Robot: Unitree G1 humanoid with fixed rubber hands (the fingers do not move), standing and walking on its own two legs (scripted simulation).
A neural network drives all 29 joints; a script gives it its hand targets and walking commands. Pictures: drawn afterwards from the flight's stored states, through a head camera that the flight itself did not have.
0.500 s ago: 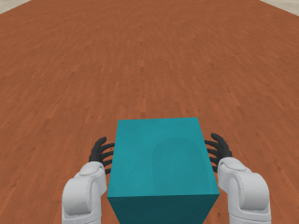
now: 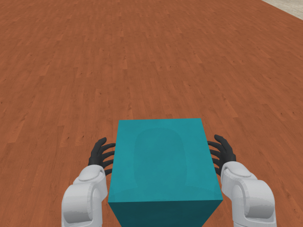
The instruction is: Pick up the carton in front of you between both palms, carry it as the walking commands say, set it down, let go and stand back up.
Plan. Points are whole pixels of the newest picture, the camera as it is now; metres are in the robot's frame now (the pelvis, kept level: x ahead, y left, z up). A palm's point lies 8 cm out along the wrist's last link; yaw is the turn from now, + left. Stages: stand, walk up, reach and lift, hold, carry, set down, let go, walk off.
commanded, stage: carry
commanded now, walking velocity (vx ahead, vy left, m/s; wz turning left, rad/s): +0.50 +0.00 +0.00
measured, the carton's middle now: (160, 177) +0.26 -0.01 +0.00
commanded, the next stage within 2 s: none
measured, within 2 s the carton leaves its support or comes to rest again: neither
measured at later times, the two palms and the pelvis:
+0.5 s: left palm (117, 82) +0.56 +0.13 +0.10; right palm (200, 79) +0.58 -0.17 +0.09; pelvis +0.32 -0.04 +0.00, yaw +3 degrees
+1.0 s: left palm (119, 64) +0.75 +0.14 +0.06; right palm (187, 63) +0.75 -0.16 +0.06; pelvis +0.49 -0.01 -0.02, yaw +0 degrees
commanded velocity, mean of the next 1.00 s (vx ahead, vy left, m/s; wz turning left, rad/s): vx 0.13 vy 0.00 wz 0.00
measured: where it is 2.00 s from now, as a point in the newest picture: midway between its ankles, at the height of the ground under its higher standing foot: (155, 204)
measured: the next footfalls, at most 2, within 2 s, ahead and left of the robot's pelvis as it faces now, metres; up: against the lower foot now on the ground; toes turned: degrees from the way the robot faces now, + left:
right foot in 0.16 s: +0.31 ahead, -0.13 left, +0.00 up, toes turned -10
left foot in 0.58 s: +0.54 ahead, +0.10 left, +0.00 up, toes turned -16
